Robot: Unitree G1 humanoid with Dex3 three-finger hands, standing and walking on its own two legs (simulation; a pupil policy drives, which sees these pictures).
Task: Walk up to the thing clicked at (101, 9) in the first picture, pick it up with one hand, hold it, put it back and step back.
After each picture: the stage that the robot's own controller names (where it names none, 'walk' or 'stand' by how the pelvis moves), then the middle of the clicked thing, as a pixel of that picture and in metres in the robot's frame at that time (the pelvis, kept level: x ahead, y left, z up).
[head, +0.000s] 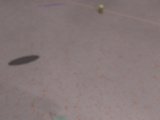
stand; (101, 9) +2.18 -0.26 -0.72
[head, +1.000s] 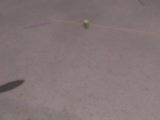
walk; (86, 24) +2.06 +0.12 -0.69
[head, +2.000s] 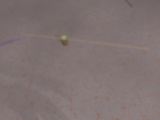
walk; (64, 40) +1.42 +0.36 -0.71
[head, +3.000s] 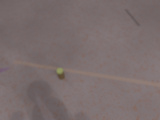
walk; (60, 73) +0.94 +0.32 -0.72
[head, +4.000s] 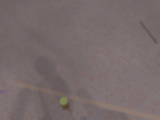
walk; (64, 103) +0.60 +0.26 -0.71
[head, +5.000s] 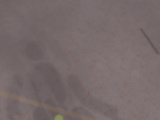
stand; out of the picture +0.43 +0.22 -0.70
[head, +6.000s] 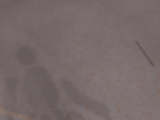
stand; out of the picture +0.36 +0.21 -0.72
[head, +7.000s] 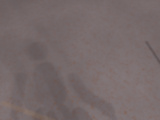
stand; out of the picture +0.37 +0.19 -0.72
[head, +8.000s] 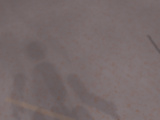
stand; out of the picture +0.40 +0.16 -0.71
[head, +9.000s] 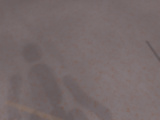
stand; out of the picture +0.39 +0.15 -0.73
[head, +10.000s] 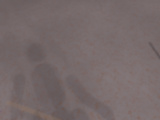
stand; out of the picture +0.38 +0.15 -0.73
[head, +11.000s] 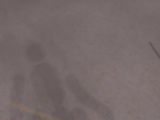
stand; out of the picture +0.38 +0.15 -0.73
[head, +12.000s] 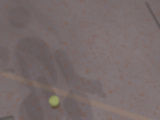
go down; (54, 102) +0.42 +0.15 -0.60
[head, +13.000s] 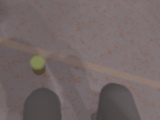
go down; (38, 65) +0.48 +0.18 -0.32
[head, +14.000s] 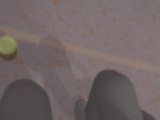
close in; (7, 49) +0.47 +0.21 -0.26
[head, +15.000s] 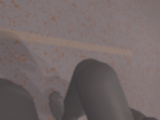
close; out of the picture +0.47 +0.24 -0.23
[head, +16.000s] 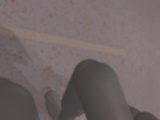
close; out of the picture +0.45 +0.24 -0.23
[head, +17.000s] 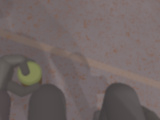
lift; (31, 78) +0.34 +0.20 -0.09
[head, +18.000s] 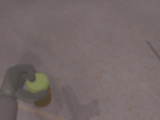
hold; (40, 90) +0.32 +0.16 +0.05
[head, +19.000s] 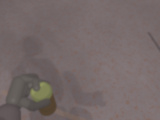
hold; (44, 99) +0.31 +0.15 -0.02
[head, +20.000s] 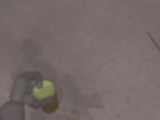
hold; (47, 97) +0.31 +0.15 -0.01
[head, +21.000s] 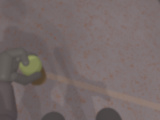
crouch; (34, 71) +0.40 +0.17 -0.08
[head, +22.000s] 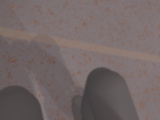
lower; out of the picture +0.48 +0.23 -0.17
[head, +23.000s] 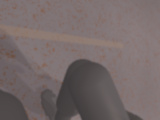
lower; out of the picture +0.43 +0.24 -0.24
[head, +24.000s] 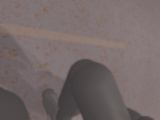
lower; out of the picture +0.43 +0.24 -0.24
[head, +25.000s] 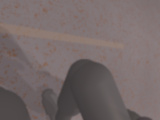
lower; out of the picture +0.43 +0.24 -0.24
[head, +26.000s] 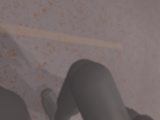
lower; out of the picture +0.43 +0.24 -0.24
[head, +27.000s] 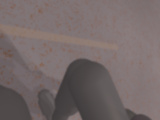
loosen; out of the picture +0.38 +0.17 -0.27
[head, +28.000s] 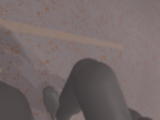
stand; out of the picture +0.38 +0.16 -0.27
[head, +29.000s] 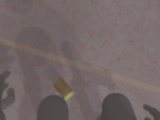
walk; (63, 89) +0.37 +0.10 -0.45
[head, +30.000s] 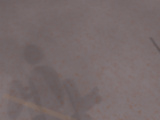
stand; out of the picture +0.30 +0.07 -0.69
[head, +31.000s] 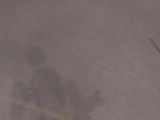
stand; out of the picture +0.31 +0.09 -0.69
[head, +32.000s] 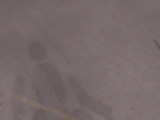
stand; out of the picture +0.31 +0.07 -0.73
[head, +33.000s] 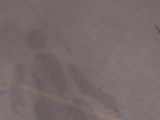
walk; out of the picture +0.35 +0.06 -0.74
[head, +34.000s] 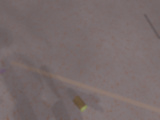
walk; (80, 103) +0.51 -0.02 -0.74
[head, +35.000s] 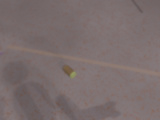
walk; (69, 71) +0.81 +0.15 -0.70
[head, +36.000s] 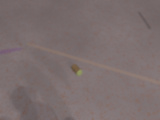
stand; (76, 69) +1.00 +0.09 -0.73
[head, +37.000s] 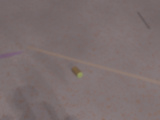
stand; (77, 72) +0.99 +0.09 -0.75
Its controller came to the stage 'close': yes
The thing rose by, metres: 0.72
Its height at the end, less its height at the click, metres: -0.02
